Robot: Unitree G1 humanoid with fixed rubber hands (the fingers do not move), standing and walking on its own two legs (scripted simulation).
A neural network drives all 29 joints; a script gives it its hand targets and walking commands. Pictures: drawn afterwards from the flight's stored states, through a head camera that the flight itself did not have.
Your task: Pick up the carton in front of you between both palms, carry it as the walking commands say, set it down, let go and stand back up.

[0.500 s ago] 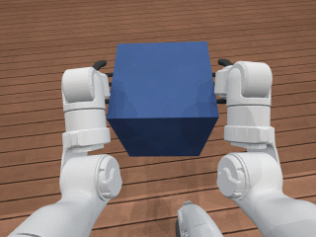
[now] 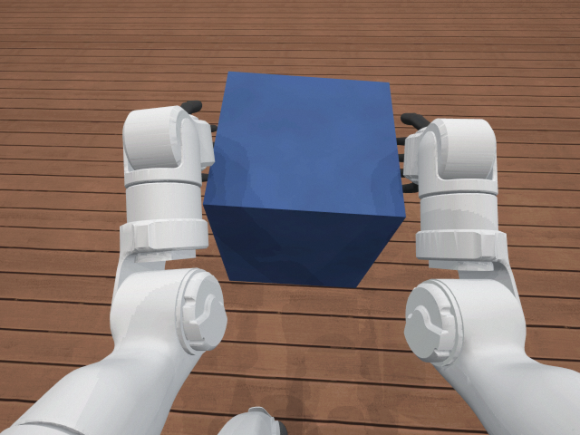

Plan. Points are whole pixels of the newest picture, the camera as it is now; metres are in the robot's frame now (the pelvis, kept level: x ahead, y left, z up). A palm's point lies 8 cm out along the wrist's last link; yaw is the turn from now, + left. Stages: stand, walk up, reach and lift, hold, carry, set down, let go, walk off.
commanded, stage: carry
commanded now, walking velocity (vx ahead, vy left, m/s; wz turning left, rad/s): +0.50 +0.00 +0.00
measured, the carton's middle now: (300, 193) +0.43 +0.02 +0.09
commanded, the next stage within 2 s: none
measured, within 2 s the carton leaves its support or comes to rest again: neither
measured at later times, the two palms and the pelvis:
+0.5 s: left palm (252, 44) +0.67 +0.11 +0.20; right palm (420, 43) +0.68 -0.18 +0.19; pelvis +0.29 -0.04 +0.03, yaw +0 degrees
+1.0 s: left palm (255, 32) +0.89 +0.13 +0.12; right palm (383, 36) +0.86 -0.15 +0.12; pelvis +0.56 +0.00 +0.05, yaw -2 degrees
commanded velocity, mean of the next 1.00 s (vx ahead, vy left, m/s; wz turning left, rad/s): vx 0.50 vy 0.00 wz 0.00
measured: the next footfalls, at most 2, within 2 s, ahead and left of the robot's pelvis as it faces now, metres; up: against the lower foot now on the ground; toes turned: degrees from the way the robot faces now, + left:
right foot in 0.38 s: +0.38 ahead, -0.11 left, +0.00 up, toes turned -5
left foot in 0.82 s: +0.62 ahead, +0.09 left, +0.00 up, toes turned +7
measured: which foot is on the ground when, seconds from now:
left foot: down 0.00-0.40, up 0.42-0.80, down 0.82-1.00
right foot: up 0.00-0.36, down 0.38-0.84, up 0.86-1.00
